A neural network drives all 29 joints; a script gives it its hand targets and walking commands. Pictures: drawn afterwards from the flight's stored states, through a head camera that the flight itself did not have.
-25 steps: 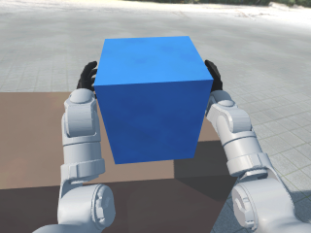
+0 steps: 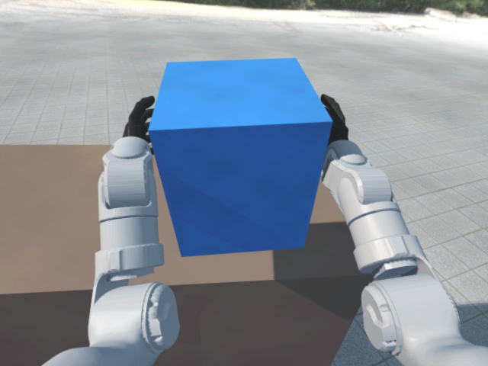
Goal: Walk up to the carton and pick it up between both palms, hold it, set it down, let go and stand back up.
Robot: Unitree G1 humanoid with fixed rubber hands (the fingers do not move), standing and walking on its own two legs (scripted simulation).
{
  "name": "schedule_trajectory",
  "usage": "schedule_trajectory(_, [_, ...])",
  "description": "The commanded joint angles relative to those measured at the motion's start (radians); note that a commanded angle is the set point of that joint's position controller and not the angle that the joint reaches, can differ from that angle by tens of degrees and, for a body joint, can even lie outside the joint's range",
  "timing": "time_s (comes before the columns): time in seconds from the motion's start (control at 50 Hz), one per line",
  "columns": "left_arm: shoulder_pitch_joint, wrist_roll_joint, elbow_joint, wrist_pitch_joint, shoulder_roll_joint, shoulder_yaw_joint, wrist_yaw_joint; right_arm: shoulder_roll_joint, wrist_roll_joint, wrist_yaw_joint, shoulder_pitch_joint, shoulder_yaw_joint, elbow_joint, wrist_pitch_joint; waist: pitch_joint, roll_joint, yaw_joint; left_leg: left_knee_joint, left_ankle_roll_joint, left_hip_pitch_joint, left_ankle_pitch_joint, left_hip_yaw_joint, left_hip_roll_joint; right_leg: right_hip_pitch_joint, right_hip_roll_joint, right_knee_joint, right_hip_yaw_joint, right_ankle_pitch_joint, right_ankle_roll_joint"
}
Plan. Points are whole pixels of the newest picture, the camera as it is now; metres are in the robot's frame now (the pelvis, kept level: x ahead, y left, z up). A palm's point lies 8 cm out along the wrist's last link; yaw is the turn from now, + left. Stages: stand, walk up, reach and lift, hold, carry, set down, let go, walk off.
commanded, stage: set down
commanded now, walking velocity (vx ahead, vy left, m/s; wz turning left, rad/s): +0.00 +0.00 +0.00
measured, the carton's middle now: (238, 158) +0.38 +0.01 +0.22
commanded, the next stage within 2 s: none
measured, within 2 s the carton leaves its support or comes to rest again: neither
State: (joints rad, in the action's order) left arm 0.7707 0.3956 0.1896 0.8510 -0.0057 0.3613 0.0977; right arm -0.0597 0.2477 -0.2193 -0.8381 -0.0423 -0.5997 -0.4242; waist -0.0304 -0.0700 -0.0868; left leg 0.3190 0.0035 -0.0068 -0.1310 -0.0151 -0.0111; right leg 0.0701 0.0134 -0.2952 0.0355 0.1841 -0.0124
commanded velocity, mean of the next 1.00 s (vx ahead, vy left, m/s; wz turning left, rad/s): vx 0.00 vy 0.00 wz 0.00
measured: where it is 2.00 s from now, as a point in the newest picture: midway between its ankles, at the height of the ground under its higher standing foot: outside the picture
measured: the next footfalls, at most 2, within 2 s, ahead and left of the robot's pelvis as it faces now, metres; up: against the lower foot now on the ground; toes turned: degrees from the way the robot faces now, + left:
none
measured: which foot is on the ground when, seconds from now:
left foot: down 0.00-1.00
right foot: down 0.00-1.00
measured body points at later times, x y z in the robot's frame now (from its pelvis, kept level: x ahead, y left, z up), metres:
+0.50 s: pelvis +0.01 +0.01 +0.00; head -0.07 +0.04 +0.44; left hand +0.38 +0.19 +0.24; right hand +0.39 -0.11 +0.23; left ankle +0.04 +0.12 -0.75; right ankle +0.00 -0.11 -0.75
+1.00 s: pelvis +0.02 +0.01 +0.00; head -0.02 +0.04 +0.45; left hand +0.40 +0.18 +0.19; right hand +0.41 -0.13 +0.19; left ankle +0.04 +0.12 -0.75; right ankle +0.00 -0.11 -0.75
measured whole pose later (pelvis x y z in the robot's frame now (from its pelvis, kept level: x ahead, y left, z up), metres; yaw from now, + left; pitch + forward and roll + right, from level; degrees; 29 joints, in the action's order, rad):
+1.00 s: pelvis +0.02 +0.01 +0.00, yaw +1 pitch -11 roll +0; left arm 0.64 0.39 0.23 0.51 0.04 0.33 0.08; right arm 0.00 0.06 -0.17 -0.66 -0.10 -0.65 0.01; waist 0.09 -0.08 -0.04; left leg 0.31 0.01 0.04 -0.16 -0.01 0.00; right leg 0.14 0.00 -0.26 0.04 0.20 0.00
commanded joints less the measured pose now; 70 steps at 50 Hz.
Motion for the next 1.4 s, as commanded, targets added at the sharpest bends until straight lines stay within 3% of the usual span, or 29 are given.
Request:
schedule_trajectory(0.0, [0.622,-0.241,-0.074,-0.091,0.478,-0.438,0.138,0.541,0.091,0.111,-0.739,0.274,0.268,0.062,-0.262,0.081,-0.021,-0.042,0.009,0.090,0.111,-0.025,0.049,-0.047,0.029,0.043,0.020,-0.165,0.067])
schedule_trajectory(0.06, [0.591,-0.200,-0.008,-0.095,0.447,-0.372,0.146,0.514,0.069,0.117,-0.760,0.260,0.240,0.073,-0.225,0.077,0.000,-0.048,0.024,0.083,0.064,-0.028,0.050,-0.064,0.021,0.071,0.007,-0.129,0.064])
schedule_trajectory(0.08, [0.593,-0.183,-0.022,-0.106,0.447,-0.363,0.155,0.492,0.049,0.121,-0.732,0.226,0.207,0.087,-0.229,0.086,-0.015,-0.059,0.014,0.089,0.053,-0.029,0.049,-0.048,0.026,0.061,0.024,-0.115,0.061])
schedule_trajectory(0.1, [0.587,-0.184,-0.035,-0.115,0.454,-0.374,0.154,0.500,0.038,0.124,-0.751,0.238,0.251,0.109,-0.245,0.089,0.001,-0.055,0.010,0.096,0.084,-0.027,0.044,-0.037,0.025,0.056,0.028,-0.130,0.059])
schedule_trajectory(0.16, [0.596,-0.180,-0.056,-0.170,0.471,-0.411,0.151,0.494,0.012,0.134,-0.754,0.226,0.261,0.177,-0.299,0.111,-0.006,-0.046,-0.010,0.151,0.120,-0.025,0.043,-0.047,0.030,0.068,0.044,-0.112,0.048])
schedule_trajectory(0.2, [0.578,-0.133,-0.007,-0.212,0.444,-0.347,0.159,0.477,-0.059,0.152,-0.753,0.167,0.225,0.241,-0.238,0.102,0.012,-0.059,-0.007,0.126,0.042,-0.037,0.035,-0.059,0.027,0.083,0.058,-0.012,0.039])
schedule_trajectory(0.32, [0.503,-0.055,0.099,-0.257,0.417,-0.271,0.180,0.442,-0.186,0.192,-0.635,0.094,0.097,0.330,-0.092,0.041,0.058,-0.107,0.026,0.078,-0.043,-0.068,0.028,-0.050,0.005,0.086,0.080,0.082,0.043])
schedule_trajectory(0.34, [0.487,-0.061,0.104,-0.258,0.426,-0.283,0.184,0.424,-0.193,0.191,-0.635,0.075,0.097,0.350,-0.079,0.056,0.031,-0.115,0.015,0.075,-0.036,-0.065,0.026,-0.043,0.006,0.088,0.084,0.070,0.039])
schedule_trajectory(0.38, [0.493,-0.062,0.094,-0.269,0.442,-0.310,0.180,0.411,-0.205,0.194,-0.595,0.049,0.054,0.372,-0.076,0.081,-0.005,-0.100,-0.002,0.106,0.021,-0.065,0.021,-0.036,0.013,0.087,0.091,0.033,0.033])
schedule_trajectory(0.44, [0.453,-0.065,0.081,-0.299,0.430,-0.320,0.175,0.415,-0.212,0.182,-0.599,0.090,0.116,0.422,-0.118,0.083,0.024,-0.069,-0.003,0.147,0.154,-0.072,0.027,-0.017,0.008,0.086,0.095,-0.075,0.040])
schedule_trajectory(0.48, [0.424,-0.092,0.050,-0.320,0.449,-0.371,0.163,0.392,-0.210,0.172,-0.550,0.116,0.117,0.445,-0.136,0.076,-0.005,-0.043,-0.017,0.190,0.233,-0.062,0.029,-0.004,0.017,0.080,0.104,-0.148,0.039])
schedule_trajectory(0.54, [0.437,-0.102,0.006,-0.345,0.449,-0.403,0.137,0.425,-0.194,0.168,-0.554,0.156,0.164,0.480,-0.189,0.099,0.020,-0.019,-0.031,0.205,0.293,-0.053,0.033,0.001,0.016,0.061,0.103,-0.202,0.046])
schedule_trajectory(0.6, [0.448,-0.139,-0.043,-0.361,0.467,-0.464,0.119,0.415,-0.182,0.165,-0.548,0.194,0.198,0.507,-0.238,0.106,0.003,0.008,-0.048,0.247,0.353,-0.045,0.027,-0.006,0.023,0.060,0.104,-0.216,0.046])
schedule_trajectory(0.62, [0.420,-0.144,-0.042,-0.359,0.456,-0.451,0.114,0.427,-0.173,0.163,-0.561,0.218,0.237,0.512,-0.267,0.083,0.028,0.012,-0.035,0.238,0.363,-0.054,0.035,0.021,0.016,0.055,0.101,-0.265,0.051])
schedule_trajectory(0.64, [0.423,-0.155,-0.071,-0.367,0.466,-0.481,0.108,0.436,-0.171,0.162,-0.550,0.229,0.234,0.514,-0.280,0.093,0.017,0.018,-0.043,0.251,0.382,-0.052,0.035,0.020,0.021,0.049,0.102,-0.293,0.054])
schedule_trajectory(0.66, [0.412,-0.136,-0.062,-0.369,0.471,-0.473,0.103,0.447,-0.159,0.163,-0.550,0.247,0.255,0.519,-0.294,0.102,0.035,0.023,-0.049,0.243,0.400,-0.048,0.035,0.034,0.020,0.043,0.095,-0.310,0.053])
schedule_trajectory(0.72, [0.369,-0.149,-0.047,-0.364,0.463,-0.478,0.103,0.423,-0.162,0.160,-0.541,0.256,0.262,0.514,-0.295,0.084,0.021,0.027,-0.039,0.254,0.387,-0.043,0.033,0.030,0.016,0.051,0.090,-0.327,0.060])
schedule_trajectory(0.78, [0.352,-0.111,-0.034,-0.351,0.436,-0.418,0.108,0.436,-0.149,0.163,-0.523,0.271,0.256,0.500,-0.262,0.077,0.069,0.015,-0.029,0.214,0.356,-0.057,0.043,0.057,0.010,0.045,0.077,-0.357,0.066])
schedule_trajectory(0.84, [0.347,-0.106,-0.029,-0.358,0.431,-0.383,0.115,0.450,-0.166,0.166,-0.512,0.276,0.240,0.497,-0.244,0.041,0.080,-0.004,-0.016,0.187,0.300,-0.061,0.040,0.072,0.006,0.036,0.079,-0.345,0.075])
schedule_trajectory(0.92, [0.348,-0.123,-0.007,-0.375,0.445,-0.405,0.120,0.436,-0.196,0.166,-0.488,0.240,0.193,0.499,-0.233,0.064,0.040,-0.004,-0.032,0.205,0.329,-0.059,0.035,0.044,0.013,0.051,0.087,-0.334,0.067])
schedule_trajectory(0.96, [0.364,-0.118,0.005,-0.385,0.439,-0.393,0.119,0.457,-0.202,0.165,-0.484,0.232,0.176,0.505,-0.213,0.081,0.047,-0.012,-0.027,0.178,0.288,-0.062,0.040,0.044,0.004,0.048,0.080,-0.322,0.066])
schedule_trajectory(1.02, [0.394,-0.104,0.083,-0.398,0.430,-0.344,0.128,0.454,-0.248,0.176,-0.491,0.178,0.131,0.497,-0.158,0.036,0.048,-0.052,-0.005,0.127,0.149,-0.068,0.036,0.030,-0.003,0.059,0.077,-0.205,0.071])
schedule_trajectory(1.08, [0.409,-0.094,0.119,-0.420,0.433,-0.332,0.129,0.460,-0.277,0.185,-0.509,0.129,0.100,0.506,-0.169,0.072,0.058,-0.052,-0.010,0.133,0.160,-0.074,0.030,0.011,0.003,0.060,0.078,-0.175,0.060])
schedule_trajectory(1.12, [0.433,-0.116,0.135,-0.438,0.459,-0.363,0.121,0.448,-0.309,0.191,-0.510,0.100,0.075,0.517,-0.217,0.091,0.023,-0.047,-0.028,0.149,0.178,-0.073,0.027,0.003,0.007,0.065,0.090,-0.168,0.051])
schedule_trajectory(1.2, [0.454,-0.135,0.153,-0.475,0.471,-0.361,0.109,0.479,-0.315,0.196,-0.526,0.107,0.085,0.537,-0.277,0.094,0.045,-0.017,-0.041,0.170,0.288,-0.074,0.027,-0.009,0.016,0.052,0.091,-0.257,0.056])
schedule_trajectory(1.22, [0.470,-0.134,0.167,-0.487,0.471,-0.353,0.104,0.484,-0.329,0.196,-0.530,0.092,0.071,0.539,-0.300,0.091,0.040,-0.017,-0.036,0.172,0.278,-0.078,0.031,-0.012,0.011,0.053,0.087,-0.271,0.059])
schedule_trajectory(1.28, [0.444,-0.090,0.233,-0.496,0.435,-0.279,0.102,0.482,-0.335,0.204,-0.501,0.092,0.006,0.520,-0.222,0.069,0.079,-0.035,-0.026,0.133,0.231,-0.080,0.030,0.020,0.011,0.044,0.073,-0.254,0.066])
schedule_trajectory(1.34, [0.499,-0.131,0.170,-0.517,0.497,-0.353,0.092,0.494,-0.316,0.211,-0.550,0.105,0.036,0.552,-0.308,0.116,0.071,-0.012,-0.056,0.172,0.309,-0.079,0.025,0.001,0.023,0.044,0.086,-0.252,0.050])
schedule_trajectory(1.38, [0.479,-0.132,0.194,-0.532,0.495,-0.344,0.078,0.509,-0.330,0.215,-0.520,0.107,0.017,0.556,-0.319,0.108,0.081,-0.002,-0.058,0.190,0.338,-0.077,0.021,-0.029,0.029,0.054,0.087,-0.262,0.045])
